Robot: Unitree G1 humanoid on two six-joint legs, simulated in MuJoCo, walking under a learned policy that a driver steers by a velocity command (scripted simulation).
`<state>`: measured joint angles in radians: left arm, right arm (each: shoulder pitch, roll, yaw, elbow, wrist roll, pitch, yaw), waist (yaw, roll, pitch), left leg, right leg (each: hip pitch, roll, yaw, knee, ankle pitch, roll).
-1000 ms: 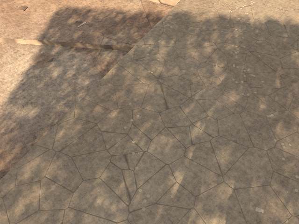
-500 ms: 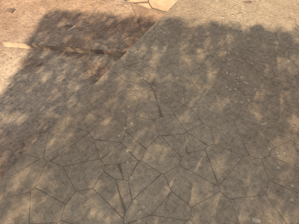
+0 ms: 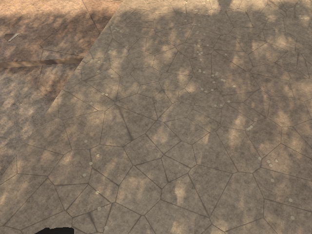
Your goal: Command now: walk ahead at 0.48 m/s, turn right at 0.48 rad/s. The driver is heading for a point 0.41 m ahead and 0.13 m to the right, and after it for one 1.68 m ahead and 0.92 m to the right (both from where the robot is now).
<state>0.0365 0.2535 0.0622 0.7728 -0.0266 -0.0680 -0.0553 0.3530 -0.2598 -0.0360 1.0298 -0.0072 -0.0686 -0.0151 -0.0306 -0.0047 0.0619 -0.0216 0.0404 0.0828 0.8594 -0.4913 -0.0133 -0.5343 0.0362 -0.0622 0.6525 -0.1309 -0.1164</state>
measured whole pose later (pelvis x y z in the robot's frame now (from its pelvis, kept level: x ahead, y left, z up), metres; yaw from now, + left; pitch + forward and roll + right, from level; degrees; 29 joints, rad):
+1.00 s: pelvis +0.52 -0.12 +0.01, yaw -35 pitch +2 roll +2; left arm 0.06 0.28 0.06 0.57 -0.02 -0.03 -0.05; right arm 0.33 -0.32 -0.08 0.86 0.02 -0.05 -0.01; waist -0.06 -0.01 0.05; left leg 0.02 0.10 0.23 0.57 -0.46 -0.05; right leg -0.53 0.00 -0.05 0.61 -0.11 -0.10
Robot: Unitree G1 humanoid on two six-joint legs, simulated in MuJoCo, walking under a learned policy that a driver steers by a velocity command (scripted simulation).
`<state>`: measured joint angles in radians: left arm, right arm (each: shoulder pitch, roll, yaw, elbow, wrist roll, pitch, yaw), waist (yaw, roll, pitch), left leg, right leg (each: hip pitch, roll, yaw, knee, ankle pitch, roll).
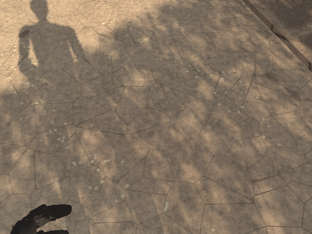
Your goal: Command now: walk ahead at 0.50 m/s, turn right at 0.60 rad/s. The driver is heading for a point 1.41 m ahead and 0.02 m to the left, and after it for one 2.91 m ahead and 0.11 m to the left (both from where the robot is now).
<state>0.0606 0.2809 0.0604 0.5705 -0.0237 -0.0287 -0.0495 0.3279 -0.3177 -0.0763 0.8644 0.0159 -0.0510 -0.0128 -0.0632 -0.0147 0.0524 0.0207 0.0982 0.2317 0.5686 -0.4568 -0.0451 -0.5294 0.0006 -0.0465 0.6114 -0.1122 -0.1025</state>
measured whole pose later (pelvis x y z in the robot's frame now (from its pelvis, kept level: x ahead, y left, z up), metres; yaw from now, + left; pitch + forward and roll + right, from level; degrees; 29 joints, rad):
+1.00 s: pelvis +0.54 -0.07 +0.01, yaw -13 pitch +3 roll +2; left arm 0.03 0.25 0.03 0.64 -0.01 -0.09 -0.04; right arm 0.42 -0.30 -0.05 0.86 0.02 -0.05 0.00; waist -0.10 -0.02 0.01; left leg 0.04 -0.01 0.01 0.33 -0.40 0.00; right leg -0.49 -0.03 0.00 0.48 -0.04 -0.06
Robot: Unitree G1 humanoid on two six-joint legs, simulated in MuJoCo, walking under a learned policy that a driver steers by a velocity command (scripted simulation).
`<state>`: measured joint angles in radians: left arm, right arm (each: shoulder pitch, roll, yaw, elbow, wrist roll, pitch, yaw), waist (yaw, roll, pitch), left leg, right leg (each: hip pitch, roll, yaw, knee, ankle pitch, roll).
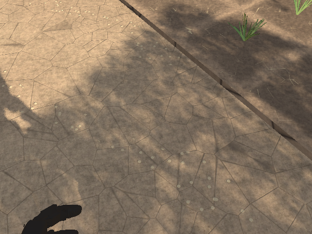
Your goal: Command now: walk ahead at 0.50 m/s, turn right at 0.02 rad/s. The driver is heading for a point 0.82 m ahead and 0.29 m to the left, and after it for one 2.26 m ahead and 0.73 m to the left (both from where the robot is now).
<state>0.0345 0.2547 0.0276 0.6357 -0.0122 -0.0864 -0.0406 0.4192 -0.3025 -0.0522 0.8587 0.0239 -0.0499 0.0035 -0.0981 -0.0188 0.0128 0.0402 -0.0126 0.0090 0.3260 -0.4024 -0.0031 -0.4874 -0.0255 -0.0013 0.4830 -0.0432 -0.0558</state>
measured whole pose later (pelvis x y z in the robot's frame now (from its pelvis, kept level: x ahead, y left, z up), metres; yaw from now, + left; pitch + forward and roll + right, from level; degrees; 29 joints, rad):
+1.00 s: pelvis +0.55 +0.07 +0.01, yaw +25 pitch +3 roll +0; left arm 0.03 0.28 0.04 0.69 0.00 -0.11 -0.02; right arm 0.37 -0.30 -0.07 0.72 0.02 -0.03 -0.01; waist -0.08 -0.03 0.01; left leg -0.10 -0.11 -0.20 0.43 -0.36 0.06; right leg -0.53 -0.01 0.09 0.50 0.00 0.04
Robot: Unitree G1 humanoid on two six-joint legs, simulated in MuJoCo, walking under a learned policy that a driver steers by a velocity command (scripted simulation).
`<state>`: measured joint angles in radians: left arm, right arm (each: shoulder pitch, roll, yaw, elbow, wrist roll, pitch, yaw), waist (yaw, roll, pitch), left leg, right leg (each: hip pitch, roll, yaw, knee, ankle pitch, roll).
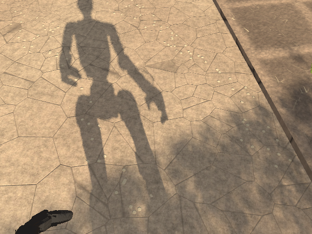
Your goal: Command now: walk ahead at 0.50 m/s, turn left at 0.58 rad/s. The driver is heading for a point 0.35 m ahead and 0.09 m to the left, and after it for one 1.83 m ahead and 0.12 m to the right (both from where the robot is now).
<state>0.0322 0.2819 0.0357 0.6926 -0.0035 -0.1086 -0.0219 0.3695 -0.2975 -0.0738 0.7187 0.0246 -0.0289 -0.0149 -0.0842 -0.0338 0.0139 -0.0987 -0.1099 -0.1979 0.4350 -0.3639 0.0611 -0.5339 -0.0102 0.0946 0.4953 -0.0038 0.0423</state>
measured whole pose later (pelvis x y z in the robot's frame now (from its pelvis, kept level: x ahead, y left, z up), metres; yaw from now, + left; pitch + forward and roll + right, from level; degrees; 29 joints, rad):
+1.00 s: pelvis +0.33 +0.02 -0.01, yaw +13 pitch +1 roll +2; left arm 0.22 0.29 0.05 0.80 0.00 0.03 0.01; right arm 0.10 -0.27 -0.06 0.72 -0.01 0.02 -0.04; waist 0.03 0.02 0.03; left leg -0.37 -0.01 0.07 0.66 -0.34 0.00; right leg -0.30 -0.02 0.00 0.62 -0.34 -0.02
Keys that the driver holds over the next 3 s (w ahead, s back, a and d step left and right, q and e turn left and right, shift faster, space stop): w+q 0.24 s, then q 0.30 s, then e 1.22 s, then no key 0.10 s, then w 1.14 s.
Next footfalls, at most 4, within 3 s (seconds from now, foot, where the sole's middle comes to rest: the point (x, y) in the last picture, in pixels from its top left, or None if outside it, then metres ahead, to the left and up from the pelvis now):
0.04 right None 0.19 -0.13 -0.77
0.52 left None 0.38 0.16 -0.77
0.94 right None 0.39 -0.07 -0.77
1.34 left None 0.38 0.17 -0.77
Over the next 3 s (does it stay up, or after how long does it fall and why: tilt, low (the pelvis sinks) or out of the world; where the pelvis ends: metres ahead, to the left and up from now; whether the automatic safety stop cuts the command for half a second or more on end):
stays up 0.77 -0.13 0.01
